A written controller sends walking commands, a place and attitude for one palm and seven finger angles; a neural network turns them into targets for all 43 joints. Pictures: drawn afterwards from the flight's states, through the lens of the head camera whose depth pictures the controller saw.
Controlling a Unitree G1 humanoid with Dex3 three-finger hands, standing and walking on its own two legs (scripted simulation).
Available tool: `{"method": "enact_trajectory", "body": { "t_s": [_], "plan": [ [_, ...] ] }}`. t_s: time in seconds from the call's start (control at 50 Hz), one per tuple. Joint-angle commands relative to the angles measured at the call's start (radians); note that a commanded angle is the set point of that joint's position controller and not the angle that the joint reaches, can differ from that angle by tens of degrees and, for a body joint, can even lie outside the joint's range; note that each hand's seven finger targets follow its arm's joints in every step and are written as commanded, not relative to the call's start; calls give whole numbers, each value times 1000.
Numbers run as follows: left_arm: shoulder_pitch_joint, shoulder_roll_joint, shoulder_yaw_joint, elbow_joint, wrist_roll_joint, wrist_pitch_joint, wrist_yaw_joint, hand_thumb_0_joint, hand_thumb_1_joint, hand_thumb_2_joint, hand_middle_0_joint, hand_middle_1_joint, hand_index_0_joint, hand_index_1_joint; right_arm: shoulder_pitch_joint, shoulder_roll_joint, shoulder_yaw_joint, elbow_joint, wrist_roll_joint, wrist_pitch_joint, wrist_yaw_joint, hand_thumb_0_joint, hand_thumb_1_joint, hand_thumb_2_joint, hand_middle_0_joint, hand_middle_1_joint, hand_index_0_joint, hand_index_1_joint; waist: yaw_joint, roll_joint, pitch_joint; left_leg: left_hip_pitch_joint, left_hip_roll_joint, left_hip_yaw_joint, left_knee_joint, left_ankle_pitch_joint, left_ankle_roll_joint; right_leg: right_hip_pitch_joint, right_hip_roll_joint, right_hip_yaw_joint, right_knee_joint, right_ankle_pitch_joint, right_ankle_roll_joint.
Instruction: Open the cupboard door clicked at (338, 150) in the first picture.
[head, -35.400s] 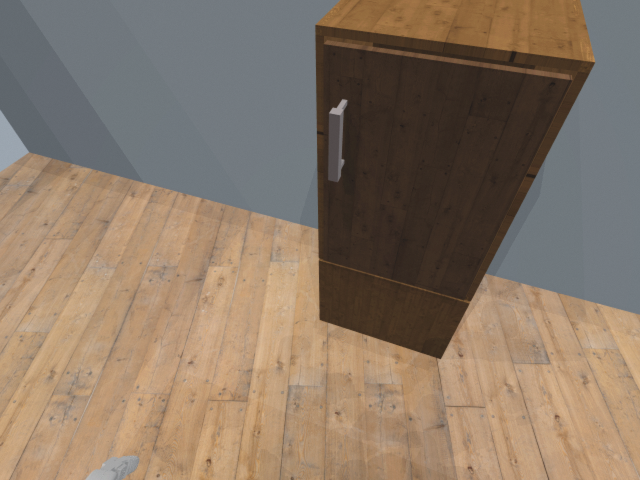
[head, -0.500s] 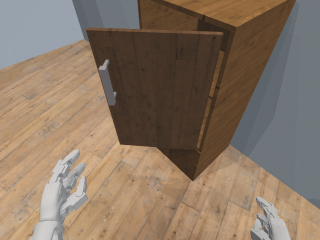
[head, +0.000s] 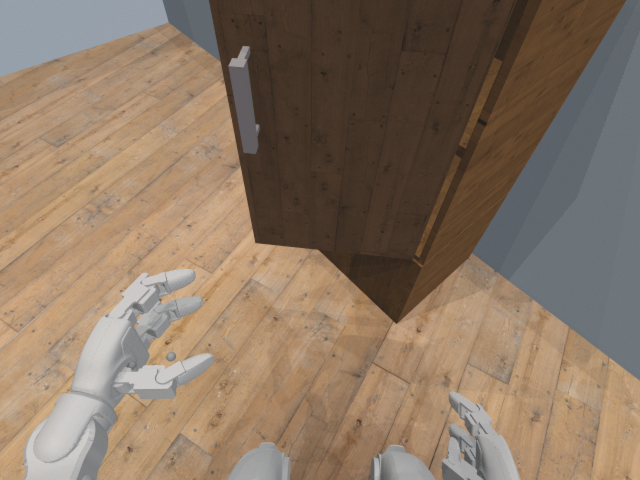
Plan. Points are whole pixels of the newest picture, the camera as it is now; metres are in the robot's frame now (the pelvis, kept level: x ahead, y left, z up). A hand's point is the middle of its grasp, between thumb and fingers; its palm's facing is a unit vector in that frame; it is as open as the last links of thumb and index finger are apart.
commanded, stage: raise the hand with hooked fingers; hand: left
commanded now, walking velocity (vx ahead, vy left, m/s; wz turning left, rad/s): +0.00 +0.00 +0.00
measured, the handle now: (248, 102) +0.63 +0.15 +0.10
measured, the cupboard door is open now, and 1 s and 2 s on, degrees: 42 42 42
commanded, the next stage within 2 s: move the hooked fingers beside the handle in 1.34 s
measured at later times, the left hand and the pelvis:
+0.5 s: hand (103, 306) +0.28 +0.25 +0.09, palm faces +0.01 -1.00 -0.06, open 13.5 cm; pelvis +0.02 +0.00 +0.02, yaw +1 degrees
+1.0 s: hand (106, 257) +0.32 +0.25 +0.12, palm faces -0.06 -1.00 -0.03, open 14.0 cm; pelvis +0.03 -0.02 +0.04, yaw +0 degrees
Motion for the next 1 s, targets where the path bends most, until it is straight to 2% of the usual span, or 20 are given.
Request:
{"method": "enact_trajectory", "body": {
  "t_s": [0.0,0.04,0.06,0.12,0.16,0.2,0.28,0.38,0.48,0.54,0.62,0.68,0.78,0.82,0.84,0.88,0.9,0.92,0.96,0.98],
  "plan": [
    [-7,149,169,-259,-50,-66,77,0,-10,510,-265,-885,-265,-885,-105,-199,-99,-203,2,-74,-27,0,-900,-900,200,300,200,300,61,-13,-227,128,-25,-85,-294,166,-32,191,53,-18,-137,21,-32],
    [-24,127,134,-275,-28,-118,104,0,-57,490,-268,-915,-268,-915,-75,-200,-98,-190,-4,-85,-21,0,-900,-900,200,300,200,300,41,34,-196,148,-19,-85,-300,149,-35,146,52,-20,-133,10,-34],
    [-46,137,131,-276,-19,-144,113,0,-80,480,-270,-930,-270,-930,-58,-206,-99,-178,-8,-92,-20,0,-900,-900,200,300,200,300,30,25,-202,153,-18,-88,-297,146,-34,140,52,-18,-133,10,-34],
    [-78,140,104,-236,-4,-186,88,0,-150,450,-275,-975,-275,-975,-34,-227,-102,-158,-6,-108,-20,0,-900,-900,200,300,200,300,5,45,-179,167,-13,-95,-293,131,-36,115,52,-13,-138,2,-36],
    [-102,143,92,-203,-3,-182,58,0,-197,430,-278,-1005,-278,-1005,-26,-240,-105,-152,2,-114,-24,0,-900,-900,200,300,200,300,-9,42,-172,169,-12,-99,-300,96,-32,113,49,-8,-151,-9,-32],
    [-140,176,110,-191,-14,-160,26,0,-243,410,-282,-1035,-282,-1035,-27,-251,-108,-150,10,-115,-32,0,-900,-900,200,300,200,300,-8,51,-183,186,-15,-97,-305,110,-29,138,49,-3,-166,6,-32],
    [-158,273,215,-167,-43,-111,0,0,-337,370,-288,-1095,-288,-1095,-24,-256,-105,-150,12,-112,-44,0,-900,-900,200,300,200,300,25,69,-210,221,-17,-94,-324,200,-32,218,53,-3,-186,68,-38],
    [-208,288,260,-137,-80,-94,-10,0,-453,320,-297,-1170,-297,-1170,-21,-245,-95,-143,8,-101,-45,0,-900,-900,200,300,200,300,29,95,-188,268,-18,-77,-323,327,-37,266,63,-3,-206,179,-41],
    [-296,276,232,-3,-79,-51,-70,0,-500,300,-300,-1200,-300,-1200,-20,-257,-88,-136,13,-84,-47,0,-900,-900,200,300,200,300,3,57,-129,254,-22,-65,-332,299,-29,271,65,3,-240,194,-38],
    [-352,319,256,10,-78,-30,-114,0,-500,300,-300,-1200,-300,-1200,-20,-260,-91,-139,14,-81,-52,0,-900,-900,200,300,200,300,7,52,-203,287,-25,-56,-333,334,-22,312,59,15,-254,239,-34],
    [-411,379,312,-4,-98,-45,-140,0,-500,300,-300,-1200,-300,-1200,-20,-255,-87,-132,11,-81,-53,0,-900,-900,200,300,200,300,17,74,-258,337,-26,-57,-333,409,-23,357,62,21,-259,307,-37],
    [-449,422,357,41,-110,-60,-143,0,-500,300,-300,-1200,-300,-1200,-17,-259,-83,-122,6,-78,-56,0,-900,-900,200,300,200,300,20,52,-228,327,-26,-55,-337,405,-23,362,67,23,-267,309,-40],
    [-506,431,363,187,-116,-32,-180,0,-500,300,-300,-1200,-300,-1200,-14,-265,-82,-113,14,-61,-61,0,-900,-900,200,300,200,300,17,39,-182,301,-31,-40,-357,356,-18,370,59,38,-300,278,-39],
    [-535,427,346,224,-115,-13,-205,0,-500,300,-300,-1200,-300,-1200,-11,-266,-84,-112,20,-53,-64,0,-900,-900,200,300,200,300,8,30,-187,298,-32,-31,-365,332,-14,378,51,49,-320,263,-32],
    [-520,412,337,233,-117,-10,-215,0,-500,300,-300,-1200,-300,-1200,-10,-266,-85,-116,18,-55,-62,0,-900,-900,200,300,200,300,14,23,-204,297,-34,-30,-365,338,-13,391,48,54,-322,271,-32],
    [-493,402,323,211,-119,-14,-230,0,-500,300,-300,-1200,-300,-1200,-4,-269,-90,-130,17,-60,-55,0,-900,-900,200,300,200,300,22,16,-233,320,-34,-30,-358,396,-10,413,51,53,-308,331,-35],
    [-487,412,330,189,-118,-21,-232,0,-500,300,-300,-1200,-300,-1200,-3,-267,-92,-130,16,-60,-50,0,-900,-900,200,300,200,300,28,38,-260,330,-34,-27,-358,415,-10,423,49,55,-306,351,-34],
    [-480,428,350,180,-119,-29,-227,0,-500,300,-300,-1200,-300,-1200,0,-267,-94,-133,13,-59,-47,0,-900,-900,200,300,200,300,29,25,-270,331,-34,-25,-356,420,-9,427,49,58,-308,359,-32],
    [-468,429,364,175,-124,-48,-211,0,-500,300,-300,-1200,-300,-1200,3,-266,-97,-133,13,-58,-43,0,-900,-900,200,300,200,300,28,6,-249,318,-33,-24,-360,415,-10,420,51,55,-308,353,-30],
    [-481,456,388,165,-128,-58,-205,0,-500,300,-300,-1200,-300,-1200,3,-269,-96,-130,8,-58,-41,0,-900,-900,200,300,200,300,34,7,-232,311,-32,-26,-358,415,-11,422,53,58,-303,353,-35]
  ]
}}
